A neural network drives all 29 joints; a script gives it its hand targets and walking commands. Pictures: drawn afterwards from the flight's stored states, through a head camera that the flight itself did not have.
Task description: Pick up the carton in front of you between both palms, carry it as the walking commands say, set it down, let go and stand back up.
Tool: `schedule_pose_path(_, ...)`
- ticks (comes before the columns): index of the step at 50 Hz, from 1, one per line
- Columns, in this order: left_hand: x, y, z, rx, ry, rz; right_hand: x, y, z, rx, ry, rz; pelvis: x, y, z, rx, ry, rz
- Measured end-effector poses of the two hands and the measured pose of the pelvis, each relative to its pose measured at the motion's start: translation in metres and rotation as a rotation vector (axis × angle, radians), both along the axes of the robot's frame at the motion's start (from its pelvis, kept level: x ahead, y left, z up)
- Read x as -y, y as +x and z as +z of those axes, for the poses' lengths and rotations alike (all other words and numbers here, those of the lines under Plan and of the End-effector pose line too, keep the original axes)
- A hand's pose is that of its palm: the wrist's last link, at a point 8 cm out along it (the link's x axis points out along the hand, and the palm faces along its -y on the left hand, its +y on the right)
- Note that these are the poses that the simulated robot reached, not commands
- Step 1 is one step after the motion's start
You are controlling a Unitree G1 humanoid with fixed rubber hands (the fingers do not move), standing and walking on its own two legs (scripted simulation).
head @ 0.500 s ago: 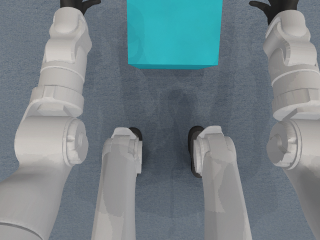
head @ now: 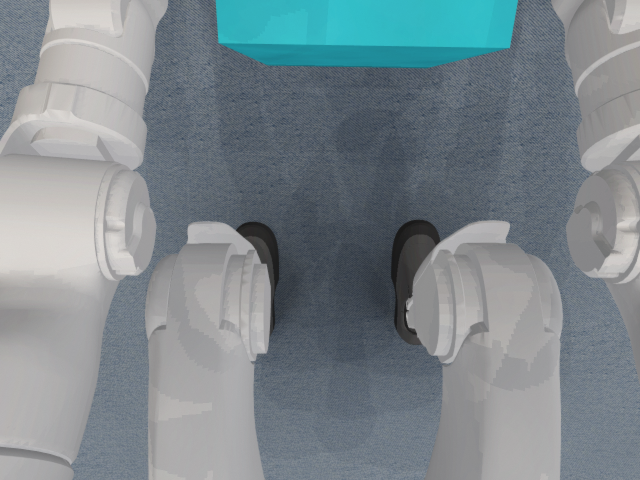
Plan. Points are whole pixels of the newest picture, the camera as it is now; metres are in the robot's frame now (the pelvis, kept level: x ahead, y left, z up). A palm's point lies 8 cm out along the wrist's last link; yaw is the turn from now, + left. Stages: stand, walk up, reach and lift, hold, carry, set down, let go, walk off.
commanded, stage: reach and lift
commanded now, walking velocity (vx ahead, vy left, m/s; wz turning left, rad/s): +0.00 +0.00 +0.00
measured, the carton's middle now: out of the picture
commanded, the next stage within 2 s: none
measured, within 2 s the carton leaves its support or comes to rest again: leaves its support in 0.80 s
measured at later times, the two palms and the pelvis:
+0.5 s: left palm out of the picture +0.56 +0.14 -0.17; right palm out of the picture +0.56 -0.17 -0.17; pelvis -0.01 +0.00 +0.00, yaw +0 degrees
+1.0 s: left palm out of the picture +0.54 +0.14 -0.06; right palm out of the picture +0.53 -0.16 -0.06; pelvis +0.00 +0.00 +0.03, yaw +0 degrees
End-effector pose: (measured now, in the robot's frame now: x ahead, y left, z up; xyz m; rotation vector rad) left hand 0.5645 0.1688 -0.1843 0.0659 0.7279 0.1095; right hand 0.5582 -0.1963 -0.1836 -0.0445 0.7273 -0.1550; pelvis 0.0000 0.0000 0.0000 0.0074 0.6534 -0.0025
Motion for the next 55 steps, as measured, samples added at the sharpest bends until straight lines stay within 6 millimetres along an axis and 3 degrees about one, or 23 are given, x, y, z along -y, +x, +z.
schedule_pose_path(5, 0.002, 0.003, 0.004, 0.02, -0.005, -0.002, -0.006, 0.006, 0.003, 0.019, 0.006, 0.013, 0.0, 0.003, -0.005, -0.003, 0.002, 0.002)
schedule_pose_path(15, 0.011, -0.003, 0.008, 0.012, -0.018, -0.013, -0.01, -0.002, 0.008, 0.009, 0.011, 0.016, -0.001, -0.003, -0.003, -0.001, -0.003, 0.001)
schedule_pose_path(21, 0.033, -0.002, 0.009, 0.011, -0.043, -0.044, -0.028, 0.001, 0.01, 0.011, 0.025, 0.037, -0.002, -0.008, 0.001, 0.018, -0.002, 0.0)
schedule_pose_path(38, 0.031, -0.005, 0.01, 0.002, -0.067, -0.012, -0.028, -0.002, 0.01, -0.002, 0.056, 0.024, -0.001, 0.003, -0.01, 0.019, -0.002, 0.0)
schedule_pose_path(43, 0.032, -0.01, 0.043, 0.038, -0.047, 0.018, -0.033, -0.008, 0.041, 0.032, 0.034, -0.011, -0.001, 0.002, 0.0, 0.013, 0.0, -0.002)
schedule_pose_path(51, 0.034, -0.031, 0.139, 0.059, -0.069, 0.037, -0.032, -0.03, 0.137, 0.054, 0.055, -0.031, -0.002, -0.004, 0.035, -0.062, 0.003, -0.008)
schedule_pose_path(55, 0.035, -0.045, 0.176, 0.037, -0.063, 0.028, -0.031, -0.044, 0.174, 0.032, 0.05, -0.03, -0.003, -0.01, 0.06, -0.084, 0.003, -0.012)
